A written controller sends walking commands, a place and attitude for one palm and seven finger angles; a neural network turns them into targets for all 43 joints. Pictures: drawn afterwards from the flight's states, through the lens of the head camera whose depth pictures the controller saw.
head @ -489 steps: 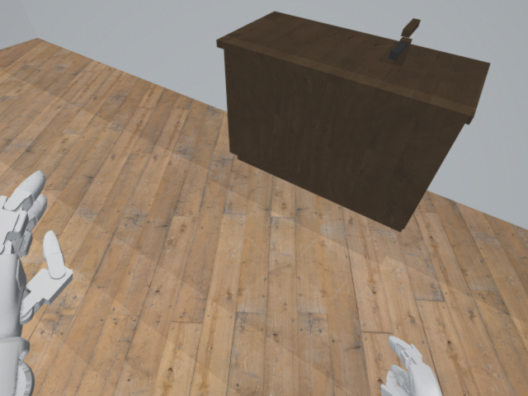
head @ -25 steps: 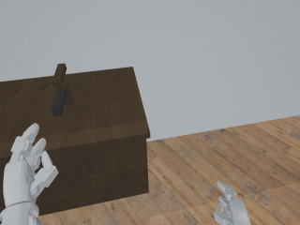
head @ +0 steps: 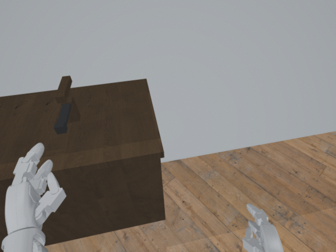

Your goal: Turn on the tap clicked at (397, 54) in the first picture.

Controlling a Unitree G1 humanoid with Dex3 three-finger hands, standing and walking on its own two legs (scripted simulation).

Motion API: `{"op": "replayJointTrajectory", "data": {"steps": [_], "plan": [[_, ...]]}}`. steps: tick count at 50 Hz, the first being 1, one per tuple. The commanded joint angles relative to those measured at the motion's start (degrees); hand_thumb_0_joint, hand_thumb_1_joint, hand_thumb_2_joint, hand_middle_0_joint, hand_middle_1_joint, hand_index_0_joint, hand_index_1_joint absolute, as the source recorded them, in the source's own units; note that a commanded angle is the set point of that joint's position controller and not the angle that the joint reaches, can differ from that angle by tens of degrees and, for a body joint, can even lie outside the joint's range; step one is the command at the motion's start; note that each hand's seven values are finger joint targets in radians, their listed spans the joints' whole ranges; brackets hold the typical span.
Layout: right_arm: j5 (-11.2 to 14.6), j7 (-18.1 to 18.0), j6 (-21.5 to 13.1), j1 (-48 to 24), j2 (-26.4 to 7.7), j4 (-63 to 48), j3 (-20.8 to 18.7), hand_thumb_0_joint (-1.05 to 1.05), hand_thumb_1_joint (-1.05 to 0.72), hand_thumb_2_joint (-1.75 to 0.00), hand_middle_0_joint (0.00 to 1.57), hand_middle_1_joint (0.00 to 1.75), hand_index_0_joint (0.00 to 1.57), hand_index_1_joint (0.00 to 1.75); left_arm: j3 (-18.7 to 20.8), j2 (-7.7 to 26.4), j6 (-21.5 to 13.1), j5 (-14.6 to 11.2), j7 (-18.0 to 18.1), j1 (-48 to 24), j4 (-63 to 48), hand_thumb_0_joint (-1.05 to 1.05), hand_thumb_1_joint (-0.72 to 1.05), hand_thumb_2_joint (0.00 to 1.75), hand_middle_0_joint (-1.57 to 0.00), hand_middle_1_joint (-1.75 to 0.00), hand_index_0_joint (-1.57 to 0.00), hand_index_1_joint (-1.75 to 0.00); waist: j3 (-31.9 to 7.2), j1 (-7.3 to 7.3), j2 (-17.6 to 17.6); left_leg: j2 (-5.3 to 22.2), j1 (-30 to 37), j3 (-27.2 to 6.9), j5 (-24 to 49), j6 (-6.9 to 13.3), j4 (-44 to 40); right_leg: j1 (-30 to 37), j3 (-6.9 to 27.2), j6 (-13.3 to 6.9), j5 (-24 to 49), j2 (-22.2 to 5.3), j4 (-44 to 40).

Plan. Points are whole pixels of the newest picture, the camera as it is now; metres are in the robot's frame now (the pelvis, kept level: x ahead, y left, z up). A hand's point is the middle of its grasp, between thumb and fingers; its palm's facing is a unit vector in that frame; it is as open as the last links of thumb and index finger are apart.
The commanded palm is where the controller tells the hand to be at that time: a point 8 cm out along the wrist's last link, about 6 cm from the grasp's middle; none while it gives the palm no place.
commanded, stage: turn the palm inward beside the body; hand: left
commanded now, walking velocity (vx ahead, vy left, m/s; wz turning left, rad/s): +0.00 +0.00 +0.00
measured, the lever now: (60, 128) +0.43 +0.40 +0.04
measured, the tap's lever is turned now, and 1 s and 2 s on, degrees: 0 0 0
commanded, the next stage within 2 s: reach beside the lever's end, fingers flat in 0.12 s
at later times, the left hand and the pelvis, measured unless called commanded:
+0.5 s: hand (60, 181) +0.21 +0.25 +0.12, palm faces +0.53 -0.84 -0.09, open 7.4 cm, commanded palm +0.17 +0.30 +0.12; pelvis +0.00 -0.01 +0.00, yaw +0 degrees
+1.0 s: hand (57, 163) +0.27 +0.30 +0.09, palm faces +0.53 -0.84 -0.08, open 7.5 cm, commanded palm +0.22 +0.34 +0.09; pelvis +0.01 +0.01 +0.00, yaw -1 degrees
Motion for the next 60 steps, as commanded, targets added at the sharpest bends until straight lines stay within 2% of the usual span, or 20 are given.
{"op": "replayJointTrajectory", "data": {"steps": [1, 4, 7, 9, 11, 14, 16, 18, 21, 25, 29, 34, 36, 38, 41, 44, 49, 55, 58, 60], "plan": [[0.15, -0.35, -3.44, -8.68, -5.59, -9.87, -2.33, 0.00, -0.90, -0.90, 0.20, 0.30, 0.20, 0.30, 4.46, 7.77, -4.30, 0.73, -0.09, -4.71, -12.79, 0.00, 0.90, 0.90, -0.20, -0.30, -0.20, -0.30, -1.92, 0.09, -2.28, -0.45, 2.88, 1.22, 6.27, 1.74, -4.17, -2.55, 2.83, 3.64, 9.53, -2.28, -8.01], [0.09, -0.47, -3.59, -9.00, -5.43, -9.99, -2.32, 0.00, -0.90, -0.90, 0.20, 0.30, 0.20, 0.30, 4.05, 7.46, -4.46, 0.92, -0.16, -5.18, -13.40, 0.00, 0.90, 0.90, -0.20, -0.30, -0.20, -0.30, -2.26, -0.04, -0.97, -0.49, 3.59, 1.46, 6.72, 1.81, -4.00, -2.51, 3.10, 3.59, 10.21, -2.47, -8.07], [0.08, -0.49, -3.58, -8.75, -5.35, -10.01, -2.39, 0.00, -0.90, -0.90, 0.20, 0.30, 0.20, 0.30, 4.78, 7.81, -4.44, 0.71, -0.13, -4.74, -13.06, 0.00, 0.90, 0.90, -0.20, -0.30, -0.20, -0.30, -2.82, 0.16, -2.85, -0.52, 3.10, 1.45, 7.17, 1.83, -3.76, -1.87, 3.33, 3.93, 11.45, -2.68, -7.94], [0.15, -0.41, -3.75, -8.86, -5.32, -9.80, -2.42, 0.00, -0.90, -0.90, 0.20, 0.30, 0.20, 0.30, 4.49, 7.36, -4.67, 0.66, -0.20, -4.66, -13.03, 0.00, 0.90, 0.90, -0.20, -0.30, -0.20, -0.30, -2.71, 0.17, -1.33, -0.52, 3.38, 1.63, 7.63, 1.77, -3.55, -1.80, 3.57, 3.88, 12.43, -2.76, -7.89], [0.24, -0.53, -3.59, -8.78, -5.31, -9.68, -2.39, 0.00, -0.90, -0.90, 0.20, 0.30, 0.20, 0.30, 4.73, 7.89, -4.33, 0.72, -0.25, -4.59, -12.38, 0.00, 0.90, 0.90, -0.20, -0.30, -0.20, -0.30, -1.69, 0.14, -2.34, -0.59, 2.94, 1.52, 6.71, 1.81, -3.53, -2.20, 3.69, 4.00, 11.25, -2.72, -8.40], [0.30, -1.07, -3.22, -8.96, -5.53, -8.69, -2.47, 0.00, -0.90, -0.90, 0.20, 0.30, 0.20, 0.30, 6.64, 9.30, -4.16, 0.38, -0.04, -9.84, -8.22, 0.00, 0.90, 0.90, -0.20, -0.30, -0.20, -0.30, -0.14, -0.79, -3.95, -0.60, 1.82, 1.30, 4.24, 1.81, -3.49, -3.69, 4.73, 4.30, 7.45, -2.93, -9.67], [0.37, -1.48, -2.84, -9.14, -5.43, -8.17, -2.52, 0.00, -0.90, -0.90, 0.20, 0.30, 0.20, 0.30, 8.26, 10.95, -4.19, 0.31, -0.10, -12.72, -6.93, 0.00, 0.90, 0.90, -0.20, -0.30, -0.20, -0.30, -0.25, -0.69, -2.63, -0.84, 1.50, 1.43, 3.23, 1.72, -3.40, -3.67, 5.83, 4.32, 5.39, -3.23, -10.55], [0.56, -1.68, -2.85, -9.58, -5.20, -7.78, -2.48, 0.00, -0.90, -0.90, 0.20, 0.30, 0.20, 0.30, 7.90, 10.22, -4.65, 0.08, -0.62, -15.24, -4.38, 0.00, 0.90, 0.90, -0.20, -0.30, -0.20, -0.30, -0.22, -1.03, -2.42, -0.73, 1.56, 1.54, 2.76, 1.66, -3.45, -4.03, 6.17, 4.35, 4.34, -3.40, -10.90], [0.54, -1.99, -2.85, -8.87, -5.49, -6.81, -2.64, 0.00, -0.90, -0.90, 0.20, 0.30, 0.20, 0.30, 10.42, 12.68, -5.70, -0.31, -1.40, -17.62, -1.72, 0.00, 0.90, 0.90, -0.20, -0.30, -0.20, -0.30, -2.60, -0.87, -1.67, -0.80, 1.40, 1.54, 3.94, 1.57, -3.26, -2.52, 6.66, 4.55, 7.43, -3.63, -10.11], [0.65, -1.79, -2.90, -7.89, -5.78, -6.53, -3.03, 0.00, -0.90, -0.90, 0.20, 0.30, 0.20, 0.30, 12.60, 13.22, -6.74, -1.23, -2.88, -15.70, 2.00, 0.00, 0.90, 0.90, -0.20, -0.30, -0.20, -0.30, -5.76, -0.30, -1.37, -0.68, 1.71, 1.74, 7.63, 1.49, -3.13, -0.61, 5.79, 4.82, 15.93, -3.63, -7.73], [0.96, -1.87, -2.37, -7.03, -6.24, -6.21, -3.47, 0.00, -0.90, -0.90, 0.20, 0.30, 0.20, 0.30, 15.48, 14.85, -7.03, -2.18, -3.84, -16.60, 6.46, 0.00, 0.90, 0.90, -0.20, -0.30, -0.20, -0.30, -5.47, -0.41, -3.32, -0.51, 0.43, 1.76, 8.46, 1.42, -2.77, -0.98, 5.37, 5.09, 18.24, -3.45, -6.84], [1.01, -2.11, -2.53, -6.77, -6.76, -5.75, -3.76, 0.00, -0.90, -0.90, 0.20, 0.30, 0.20, 0.30, 14.74, 15.30, -9.78, -1.54, -4.04, -23.86, 8.46, 0.00, 0.90, 0.90, -0.20, -0.29, -0.20, -0.29, -5.09, -1.50, -0.43, -0.59, 0.50, 1.79, 7.47, 1.64, -2.46, -4.24, 4.42, 4.07, 13.16, -2.70, -6.28], [0.90, -2.27, -2.69, -6.18, -7.18, -5.23, -3.92, 0.00, -0.90, -0.90, 0.20, 0.30, 0.20, 0.30, 15.29, 16.57, -11.08, -1.30, -4.34, -26.21, 10.40, 0.00, 0.90, 0.90, -0.20, -0.29, -0.20, -0.29, -5.66, -2.05, -1.86, -0.47, 0.14, 1.66, 7.40, 1.73, -2.05, -4.67, 4.30, 4.06, 12.83, -2.57, -5.76], [0.80, -2.28, -2.73, -6.35, -7.20, -5.26, -4.05, 0.00, -0.90, -0.90, 0.20, 0.30, 0.20, 0.30, 14.59, 16.30, -12.21, -0.98, -4.88, -27.08, 11.11, 0.00, 0.90, 0.90, -0.19, -0.28, -0.19, -0.28, -7.78, -1.86, 0.90, -0.53, 1.03, 1.86, 8.32, 1.78, -1.76, -4.60, 4.18, 3.74, 13.68, -2.59, -5.04], [0.76, -2.33, -2.65, -5.37, -7.77, -4.87, -4.14, 0.00, -0.90, -0.90, 0.20, 0.30, 0.20, 0.30, 15.84, 17.55, -12.74, -1.04, -5.26, -27.18, 15.35, 0.00, 0.90, 0.90, -0.19, -0.28, -0.19, -0.28, -8.16, -1.58, -0.88, -0.42, 0.24, 1.31, 8.34, 1.76, -1.72, -4.90, 3.54, 3.52, 13.23, -2.02, -4.43], [0.68, -2.32, -2.53, -5.38, -7.69, -5.06, -4.23, 0.00, -0.90, -0.90, 0.20, 0.30, 0.20, 0.30, 15.57, 17.71, -13.41, -0.59, -5.00, -30.22, 15.80, 0.00, 0.90, 0.90, -0.19, -0.27, -0.19, -0.27, -9.62, -1.61, 2.13, -0.16, 1.54, 1.12, 9.12, 1.52, -1.89, -5.24, 2.88, 3.02, 13.09, -1.83, -3.70], [0.53, -1.83, -1.73, -4.50, -8.03, -5.16, -4.35, 0.00, -0.90, -0.90, 0.20, 0.30, 0.20, 0.30, 15.63, 17.44, -14.35, -0.19, -4.33, -31.81, 19.29, 0.00, 0.90, 0.90, -0.19, -0.26, -0.19, -0.26, -10.10, -1.87, -0.20, 0.20, 1.12, 0.62, 10.86, 1.26, -1.49, -5.86, 1.99, 2.95, 14.37, -1.39, -2.44], [0.48, -2.03, -0.21, -3.78, -8.57, -4.86, -4.47, 0.00, -0.90, -0.90, 0.20, 0.30, 0.20, 0.30, 18.47, 21.30, -15.35, 0.39, -4.55, -37.35, 25.08, 0.00, 0.90, 0.90, -0.18, -0.24, -0.18, -0.24, -9.78, -2.47, -0.52, 0.41, -0.92, 0.36, 8.75, 1.31, -0.92, -7.57, 2.17, 2.86, 11.98, -1.19, -1.93], [0.40, -1.99, 0.04, -3.49, -8.35, -4.68, -4.44, 0.00, -0.90, -0.90, 0.20, 0.30, 0.20, 0.30, 16.81, 20.41, -17.01, 0.99, -5.28, -40.64, 25.60, 0.00, 0.90, 0.90, -0.18, -0.23, -0.18, -0.23, -11.35, -2.71, 3.31, 0.49, 0.43, 0.25, 9.33, 1.11, -0.40, -8.42, 2.08, 2.61, 11.80, -1.09, -1.10], [0.33, -2.00, 0.11, -2.79, -8.78, -4.30, -4.44, 0.00, -0.90, -0.90, 0.20, 0.30, 0.20, 0.30, 16.17, 20.22, -17.72, 1.14, -5.63, -42.07, 27.82, 0.00, 0.90, 0.90, -0.18, -0.23, -0.18, -0.23, -11.25, -3.32, 2.12, 0.67, 0.25, -0.48, 9.25, 1.02, -0.05, -9.65, 1.65, 2.52, 11.25, -0.86, -0.46]]}}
